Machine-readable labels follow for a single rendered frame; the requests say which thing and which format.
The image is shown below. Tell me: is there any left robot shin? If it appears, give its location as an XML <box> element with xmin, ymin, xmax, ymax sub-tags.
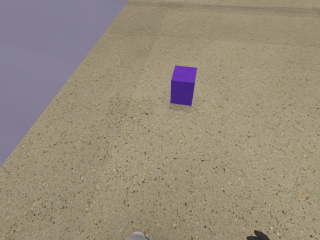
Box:
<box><xmin>133</xmin><ymin>232</ymin><xmax>145</xmax><ymax>237</ymax></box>

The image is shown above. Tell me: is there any carton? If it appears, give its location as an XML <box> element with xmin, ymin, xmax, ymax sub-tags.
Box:
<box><xmin>170</xmin><ymin>65</ymin><xmax>197</xmax><ymax>106</ymax></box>

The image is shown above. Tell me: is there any right robot hand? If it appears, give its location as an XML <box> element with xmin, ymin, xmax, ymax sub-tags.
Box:
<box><xmin>246</xmin><ymin>230</ymin><xmax>270</xmax><ymax>240</ymax></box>

